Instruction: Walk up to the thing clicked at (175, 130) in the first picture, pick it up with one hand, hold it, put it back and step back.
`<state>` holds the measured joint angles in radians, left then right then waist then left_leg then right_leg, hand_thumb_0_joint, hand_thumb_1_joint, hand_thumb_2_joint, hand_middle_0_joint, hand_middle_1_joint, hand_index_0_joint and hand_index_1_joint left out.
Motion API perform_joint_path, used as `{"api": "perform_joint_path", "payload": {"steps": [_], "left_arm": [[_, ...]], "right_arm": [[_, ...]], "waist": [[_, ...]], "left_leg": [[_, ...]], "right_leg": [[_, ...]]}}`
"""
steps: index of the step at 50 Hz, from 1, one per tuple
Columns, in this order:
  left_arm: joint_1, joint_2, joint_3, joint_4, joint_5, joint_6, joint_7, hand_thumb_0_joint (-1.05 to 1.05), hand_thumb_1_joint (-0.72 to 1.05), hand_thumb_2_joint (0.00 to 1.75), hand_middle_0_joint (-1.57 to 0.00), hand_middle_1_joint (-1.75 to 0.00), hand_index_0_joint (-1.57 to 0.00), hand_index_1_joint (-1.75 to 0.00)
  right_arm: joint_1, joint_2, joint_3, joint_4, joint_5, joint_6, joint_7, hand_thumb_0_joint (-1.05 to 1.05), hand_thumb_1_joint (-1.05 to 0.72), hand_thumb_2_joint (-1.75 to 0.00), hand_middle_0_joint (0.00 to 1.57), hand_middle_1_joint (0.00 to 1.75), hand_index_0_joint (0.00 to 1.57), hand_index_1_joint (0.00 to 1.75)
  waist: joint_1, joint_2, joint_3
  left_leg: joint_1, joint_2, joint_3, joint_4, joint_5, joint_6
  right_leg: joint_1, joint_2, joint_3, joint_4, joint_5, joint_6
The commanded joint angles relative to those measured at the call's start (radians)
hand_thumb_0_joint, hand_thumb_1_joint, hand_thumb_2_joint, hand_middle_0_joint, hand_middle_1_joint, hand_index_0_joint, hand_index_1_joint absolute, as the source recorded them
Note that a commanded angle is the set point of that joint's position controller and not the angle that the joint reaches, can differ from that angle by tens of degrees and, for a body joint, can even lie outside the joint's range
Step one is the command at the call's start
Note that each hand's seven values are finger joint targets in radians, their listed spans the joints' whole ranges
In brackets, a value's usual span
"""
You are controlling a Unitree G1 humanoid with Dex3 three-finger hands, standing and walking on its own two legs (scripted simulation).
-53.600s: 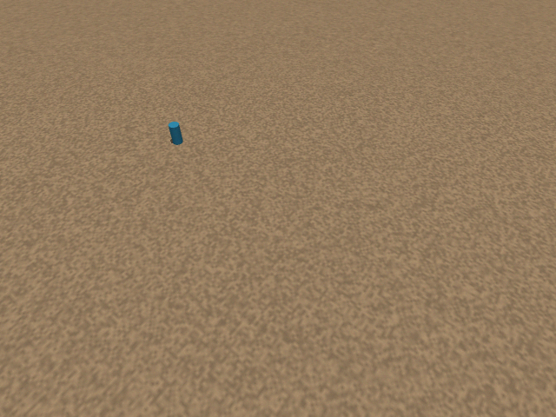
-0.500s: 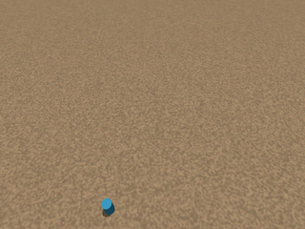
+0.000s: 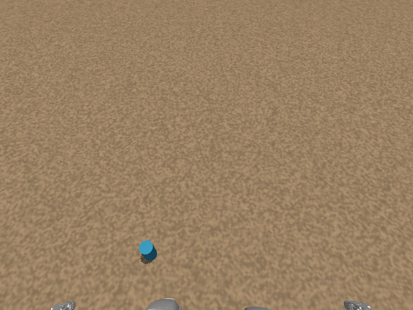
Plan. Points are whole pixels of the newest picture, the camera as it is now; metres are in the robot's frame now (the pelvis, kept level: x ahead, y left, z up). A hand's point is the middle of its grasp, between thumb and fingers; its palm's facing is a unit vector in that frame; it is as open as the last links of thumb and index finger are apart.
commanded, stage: step back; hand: left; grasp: from above
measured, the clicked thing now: (148, 251) +0.40 +0.25 -0.71
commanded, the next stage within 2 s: none
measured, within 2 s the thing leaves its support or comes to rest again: neither
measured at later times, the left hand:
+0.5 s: hand out of the picture +0.03 +0.31 -0.18, palm faces -0.11 -0.92 -0.37, open 7.4 cm
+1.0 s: hand out of the picture -0.08 +0.31 -0.16, palm faces -0.02 -0.93 -0.36, open 7.4 cm
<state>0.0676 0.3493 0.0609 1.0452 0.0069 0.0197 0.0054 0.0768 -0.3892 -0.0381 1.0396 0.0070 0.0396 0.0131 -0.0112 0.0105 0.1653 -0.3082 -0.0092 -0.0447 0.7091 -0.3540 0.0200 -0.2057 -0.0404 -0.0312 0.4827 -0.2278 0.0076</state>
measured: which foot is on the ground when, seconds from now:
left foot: down 0.00-0.64, up 0.66-0.94, down 0.96-1.00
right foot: down 0.00-0.14, up 0.16-0.58, down 0.60-1.00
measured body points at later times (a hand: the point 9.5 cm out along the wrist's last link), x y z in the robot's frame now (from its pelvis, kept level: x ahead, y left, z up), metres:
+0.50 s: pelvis -0.08 +0.05 -0.01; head -0.01 +0.06 +0.43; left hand +0.04 +0.36 -0.15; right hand +0.00 -0.26 -0.12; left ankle -0.02 +0.13 -0.74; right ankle -0.12 -0.08 -0.70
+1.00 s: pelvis -0.23 +0.06 -0.02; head -0.17 +0.07 +0.42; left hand -0.08 +0.36 -0.14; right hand -0.16 -0.27 -0.13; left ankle -0.23 +0.17 -0.74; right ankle -0.14 -0.07 -0.74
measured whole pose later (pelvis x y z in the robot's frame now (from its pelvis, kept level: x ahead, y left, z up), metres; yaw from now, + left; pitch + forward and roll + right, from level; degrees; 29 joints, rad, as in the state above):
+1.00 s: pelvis -0.23 +0.06 -0.02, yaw -1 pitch -4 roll +2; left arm 0.09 0.38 0.07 0.76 0.02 0.06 0.01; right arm 0.18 -0.38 -0.05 0.90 -0.02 0.03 -0.02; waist 0.01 -0.07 0.22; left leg -0.23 -0.06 -0.02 0.65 -0.35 0.01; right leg -0.41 -0.06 -0.01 0.69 -0.21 0.00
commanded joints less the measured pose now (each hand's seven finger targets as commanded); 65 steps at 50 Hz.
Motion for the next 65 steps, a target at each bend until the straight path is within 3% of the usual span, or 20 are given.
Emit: {"api": "perform_joint_path", "payload": {"steps": [1,5,7,8,13,21,26,29,31,32,33,37,42,45,48,49,50,51,55,65], "left_arm": [[-0.108,0.287,0.065,-0.160,0.022,-0.012,0.021,0.00,0.90,0.90,-0.20,-0.30,-0.20,-0.30],[-0.086,0.242,0.045,-0.198,-0.002,0.015,0.018,0.00,0.90,0.90,-0.20,-0.30,-0.20,-0.30],[-0.058,0.172,0.036,-0.210,-0.018,0.032,0.030,0.00,0.90,0.90,-0.20,-0.30,-0.20,-0.30],[-0.025,0.185,0.036,-0.207,-0.009,0.037,0.039,0.00,0.90,0.90,-0.20,-0.30,-0.20,-0.30],[0.048,0.228,0.045,-0.182,-0.015,0.039,0.040,0.00,0.90,0.90,-0.20,-0.30,-0.20,-0.30],[0.043,0.213,0.056,-0.234,0.006,0.017,0.030,0.00,0.90,0.90,-0.20,-0.30,-0.20,-0.30],[0.121,0.209,0.067,-0.212,0.017,0.011,0.011,0.00,0.90,0.90,-0.20,-0.30,-0.20,-0.30],[0.233,0.204,0.073,-0.176,0.022,0.003,0.004,0.00,0.90,0.90,-0.20,-0.30,-0.20,-0.30],[0.183,0.290,0.095,-0.215,0.030,-0.006,0.003,0.00,0.90,0.90,-0.20,-0.30,-0.20,-0.30],[0.114,0.376,0.108,-0.254,0.033,-0.003,0.004,0.00,0.90,0.90,-0.20,-0.30,-0.20,-0.30],[0.044,0.353,0.105,-0.292,0.042,-0.009,0.008,0.00,0.90,0.90,-0.20,-0.30,-0.20,-0.30],[-0.016,0.252,0.089,-0.317,0.028,-0.012,0.018,0.00,0.90,0.90,-0.20,-0.30,-0.20,-0.30],[0.117,0.225,0.083,-0.326,0.035,-0.002,0.027,0.00,0.90,0.90,-0.20,-0.30,-0.20,-0.30],[0.110,0.243,0.081,-0.336,0.028,0.012,0.026,0.00,0.90,0.90,-0.20,-0.30,-0.20,-0.30],[0.069,0.255,0.075,-0.355,0.011,0.032,0.015,0.00,0.90,0.90,-0.20,-0.30,-0.20,-0.30],[0.072,0.223,0.066,-0.367,0.009,0.036,0.011,0.00,0.90,0.90,-0.20,-0.30,-0.20,-0.30],[0.059,0.187,0.057,-0.378,0.003,0.032,0.012,0.00,0.90,0.90,-0.20,-0.30,-0.20,-0.30],[-0.017,0.233,0.086,-0.379,0.012,0.032,0.025,0.00,0.90,0.90,-0.20,-0.30,-0.20,-0.30],[0.125,0.216,0.087,-0.305,-0.003,0.039,0.013,0.00,0.90,0.90,-0.20,-0.30,-0.20,-0.30],[0.148,0.198,0.072,-0.297,0.012,0.014,0.006,0.00,0.90,0.90,-0.20,-0.30,-0.20,-0.30]], "right_arm": [[0.111,-0.172,-0.057,-0.085,0.003,0.005,-0.001,0.00,-0.90,-0.90,0.20,0.30,0.20,0.30],[0.129,-0.188,-0.072,-0.105,-0.022,-0.017,-0.013,0.00,-0.90,-0.90,0.20,0.30,0.20,0.30],[0.122,-0.289,-0.094,-0.127,-0.044,-0.028,-0.021,0.00,-0.90,-0.90,0.20,0.30,0.20,0.30],[0.117,-0.310,-0.095,-0.138,-0.039,-0.030,-0.024,0.00,-0.90,-0.90,0.20,0.30,0.20,0.30],[0.000,-0.223,-0.078,-0.209,-0.041,-0.033,-0.044,0.00,-0.90,-0.90,0.20,0.30,0.20,0.30],[0.118,-0.223,-0.087,-0.222,-0.031,-0.030,-0.052,0.00,-0.90,-0.90,0.20,0.30,0.20,0.30],[0.047,-0.246,-0.088,-0.255,-0.030,-0.025,-0.044,0.00,-0.90,-0.90,0.20,0.30,0.20,0.30],[-0.013,-0.241,-0.083,-0.261,-0.017,-0.015,-0.036,0.00,-0.90,-0.90,0.20,0.30,0.20,0.30],[0.000,-0.178,-0.061,-0.268,-0.007,-0.015,-0.032,0.00,-0.90,-0.90,0.20,0.30,0.20,0.30],[-0.027,-0.179,-0.071,-0.263,-0.009,-0.009,-0.042,0.00,-0.90,-0.90,0.20,0.30,0.20,0.30],[0.016,-0.207,-0.079,-0.242,-0.010,-0.006,-0.042,0.00,-0.90,-0.90,0.20,0.30,0.20,0.30],[0.109,-0.172,-0.055,-0.198,0.000,-0.014,-0.039,0.00,-0.90,-0.90,0.20,0.30,0.20,0.30],[0.086,-0.168,-0.042,-0.235,-0.006,-0.030,-0.049,0.00,-0.90,-0.90,0.20,0.30,0.20,0.30],[0.123,-0.164,-0.047,-0.234,-0.017,-0.037,-0.048,0.00,-0.90,-0.90,0.20,0.30,0.20,0.30],[0.217,-0.176,-0.065,-0.198,-0.031,-0.041,-0.043,0.00,-0.90,-0.90,0.20,0.30,0.20,0.30],[0.208,-0.232,-0.084,-0.202,-0.042,-0.041,-0.042,0.00,-0.90,-0.90,0.20,0.30,0.20,0.30],[0.168,-0.333,-0.103,-0.222,-0.053,-0.038,-0.036,0.00,-0.90,-0.90,0.20,0.30,0.20,0.30],[0.123,-0.394,-0.110,-0.244,-0.048,-0.037,-0.033,0.00,-0.90,-0.90,0.20,0.30,0.20,0.30],[-0.025,-0.235,-0.065,-0.277,-0.049,-0.049,-0.047,0.00,-0.90,-0.90,0.20,0.30,0.20,0.30],[0.081,-0.258,-0.087,-0.290,-0.042,-0.027,-0.044,0.00,-0.90,-0.90,0.20,0.30,0.20,0.30]], "waist": [[-0.033,-0.208,-0.200],[-0.032,-0.044,-0.204],[-0.017,0.184,-0.213],[-0.020,0.146,-0.217],[0.035,0.125,-0.217],[-0.041,0.115,-0.231],[-0.011,0.121,-0.231],[0.049,0.085,-0.237],[0.026,-0.188,-0.173],[0.064,-0.310,-0.119],[0.034,-0.258,-0.076],[-0.016,-0.135,-0.113],[0.071,-0.158,-0.210],[0.059,-0.209,-0.241],[0.002,-0.147,-0.256],[0.005,-0.021,-0.247],[0.002,0.213,-0.202],[-0.056,0.268,-0.161],[0.063,0.109,-0.118],[-0.023,0.211,-0.249]], "left_leg": [[0.034,-0.002,-0.030,0.167,-0.152,0.031],[0.089,0.061,-0.035,-0.287,0.433,0.011],[0.262,0.265,-0.336,-0.304,0.843,0.107],[0.215,0.315,-0.325,-0.276,0.904,0.165],[0.211,0.199,-0.151,-0.250,0.664,0.124],[0.361,0.294,-0.207,-0.216,0.680,0.233],[0.182,0.296,-0.209,-0.239,0.423,0.207],[0.017,0.234,-0.138,-0.191,0.233,0.115],[-0.195,0.021,-0.005,0.037,-0.071,0.001],[-0.154,-0.083,-0.005,0.300,-0.268,-0.024],[-0.092,-0.069,-0.097,0.443,-0.255,-0.029],[-0.146,-0.137,-0.113,0.493,-0.103,-0.027],[-0.231,-0.071,-0.057,0.217,-0.174,-0.055],[-0.103,-0.013,-0.006,-0.032,-0.137,-0.031],[0.102,-0.016,0.037,-0.311,0.189,-0.006],[0.166,0.102,-0.139,-0.327,0.195,0.038],[0.178,0.309,-0.421,-0.389,0.273,0.137],[-0.045,0.434,-0.550,-0.437,0.277,0.289],[0.004,0.241,-0.193,-0.336,0.436,0.169],[0.243,0.254,-0.179,-0.241,0.389,0.215]], "right_leg": [[-0.042,-0.289,0.185,-0.053,0.428,-0.233],[-0.009,-0.118,0.083,0.207,0.306,-0.093],[-0.274,0.144,0.119,0.444,-0.359,-0.049],[-0.257,0.132,0.188,0.555,-0.438,-0.043],[-0.305,0.135,0.233,0.708,-0.242,-0.035],[-0.283,0.083,0.154,0.446,-0.295,0.014],[-0.116,0.053,0.086,0.253,-0.233,-0.019],[0.066,0.039,0.073,0.023,-0.020,-0.068],[0.058,-0.183,0.436,-0.132,-0.026,-0.183],[-0.159,-0.363,0.604,-0.219,-0.025,-0.338],[-0.259,-0.376,0.619,-0.223,0.010,-0.344],[-0.112,-0.152,0.248,-0.110,0.243,-0.189],[0.234,-0.186,0.252,-0.009,0.399,-0.227],[0.208,-0.202,0.241,0.051,0.449,-0.212],[0.045,-0.142,0.187,0.136,0.279,-0.134],[-0.109,-0.077,0.159,0.191,0.091,-0.086],[-0.308,0.092,0.074,0.368,-0.228,-0.035],[-0.230,0.124,0.163,0.587,-0.428,-0.013],[-0.296,0.159,0.245,0.818,-0.245,-0.033],[-0.183,0.059,0.099,0.289,-0.271,0.028]]}}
